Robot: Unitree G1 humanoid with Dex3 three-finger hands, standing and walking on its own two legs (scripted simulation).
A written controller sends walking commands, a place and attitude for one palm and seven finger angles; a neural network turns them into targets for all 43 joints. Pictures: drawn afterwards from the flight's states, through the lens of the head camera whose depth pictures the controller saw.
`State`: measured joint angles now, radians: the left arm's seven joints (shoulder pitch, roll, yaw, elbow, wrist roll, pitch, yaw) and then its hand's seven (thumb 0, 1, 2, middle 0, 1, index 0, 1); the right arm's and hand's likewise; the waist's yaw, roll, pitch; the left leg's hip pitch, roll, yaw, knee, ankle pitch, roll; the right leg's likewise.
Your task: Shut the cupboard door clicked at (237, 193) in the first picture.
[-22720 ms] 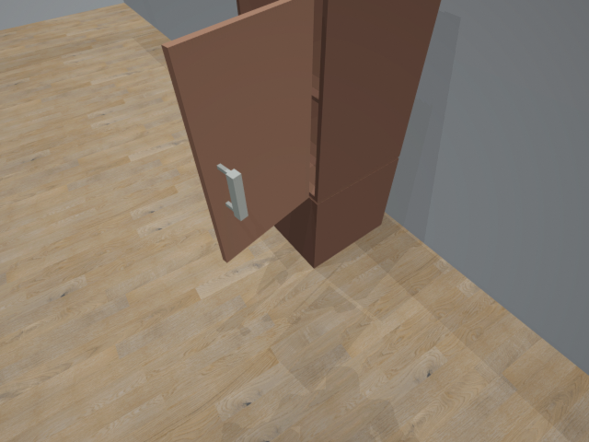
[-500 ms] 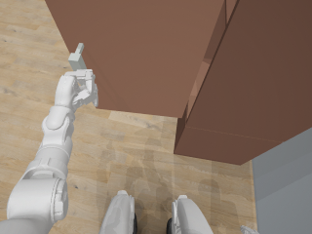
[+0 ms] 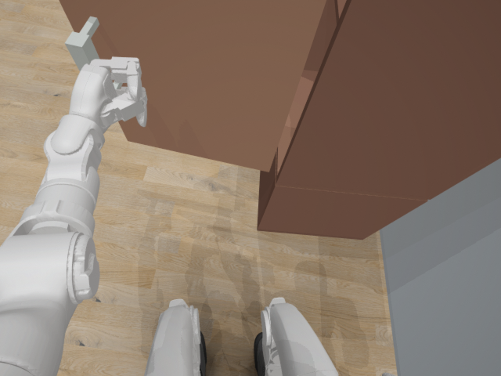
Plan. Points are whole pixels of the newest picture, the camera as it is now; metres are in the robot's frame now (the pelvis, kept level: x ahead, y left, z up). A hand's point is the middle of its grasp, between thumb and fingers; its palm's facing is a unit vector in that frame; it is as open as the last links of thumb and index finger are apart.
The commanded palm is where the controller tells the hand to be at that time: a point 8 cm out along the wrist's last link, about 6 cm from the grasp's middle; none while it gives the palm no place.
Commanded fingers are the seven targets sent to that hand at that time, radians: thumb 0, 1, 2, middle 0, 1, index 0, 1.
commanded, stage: push the door shut along its arc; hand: left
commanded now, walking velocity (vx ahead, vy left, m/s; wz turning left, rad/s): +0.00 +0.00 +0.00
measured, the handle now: (101, 67) +0.59 +0.20 +0.06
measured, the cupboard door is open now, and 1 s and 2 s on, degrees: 82 66 64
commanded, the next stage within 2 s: pull the fist back off the door in 0.82 s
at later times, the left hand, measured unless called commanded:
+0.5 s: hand (161, 74) +0.57 +0.10 +0.07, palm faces -0.34 -0.94 -0.04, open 2.8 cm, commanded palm +0.58 +0.13 +0.06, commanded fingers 0.00 0.90 0.90 -1.30 -1.50 -1.30 -1.50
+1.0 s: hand (175, 54) +0.60 +0.08 +0.07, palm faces -0.28 -0.96 +0.05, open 3.0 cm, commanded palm +0.61 +0.08 +0.06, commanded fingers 0.00 0.90 0.90 -1.30 -1.50 -1.30 -1.50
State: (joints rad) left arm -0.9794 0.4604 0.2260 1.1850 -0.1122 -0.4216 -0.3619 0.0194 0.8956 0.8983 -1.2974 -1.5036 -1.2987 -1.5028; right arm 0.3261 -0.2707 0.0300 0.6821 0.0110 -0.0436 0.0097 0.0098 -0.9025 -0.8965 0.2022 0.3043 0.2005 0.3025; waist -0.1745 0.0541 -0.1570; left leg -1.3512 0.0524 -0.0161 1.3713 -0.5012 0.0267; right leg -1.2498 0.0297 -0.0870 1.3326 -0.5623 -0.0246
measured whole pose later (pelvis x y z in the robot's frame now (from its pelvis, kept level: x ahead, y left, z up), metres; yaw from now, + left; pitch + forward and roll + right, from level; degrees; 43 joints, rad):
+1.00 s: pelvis -0.01 +0.00 -0.04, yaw -3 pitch +34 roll -7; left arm -1.43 0.60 0.27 1.33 -0.02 -0.18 -0.32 0.00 0.86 0.95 -1.30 -1.50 -1.30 -1.50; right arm 0.37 -0.26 0.07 0.68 -0.05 -0.11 -0.01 0.01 -0.90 -0.90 0.20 0.30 0.20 0.30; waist -0.29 0.07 -0.14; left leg -1.59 0.08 -0.04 1.51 -0.53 0.02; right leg -1.48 0.06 -0.11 1.45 -0.57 -0.03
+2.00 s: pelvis +0.03 -0.03 +0.02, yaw +1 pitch +26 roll +0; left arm -0.84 0.20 0.23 1.06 -0.01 -0.51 0.11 0.02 0.89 0.90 -1.30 -1.50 -1.30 -1.50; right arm 0.25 -0.23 -0.02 0.64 -0.05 0.05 0.07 0.01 -0.91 -0.90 0.20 0.30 0.20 0.30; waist -0.15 0.04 -0.18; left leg -1.21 0.05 0.00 1.27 -0.51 -0.02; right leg -1.15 0.03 -0.06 1.28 -0.59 -0.06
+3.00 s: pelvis +0.07 +0.01 +0.15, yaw +2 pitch -2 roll +0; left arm 0.38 0.36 0.22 -0.31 -0.08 0.02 0.09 0.02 0.89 0.90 -0.60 -0.74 -0.61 -0.74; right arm 0.16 -0.20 0.07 0.58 0.03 0.00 -0.07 0.01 -0.90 -0.90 0.20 0.30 0.20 0.30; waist 0.05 0.06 0.00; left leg -0.16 -0.01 0.03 0.45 -0.25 0.03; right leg -0.08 -0.01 -0.03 0.41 -0.29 0.00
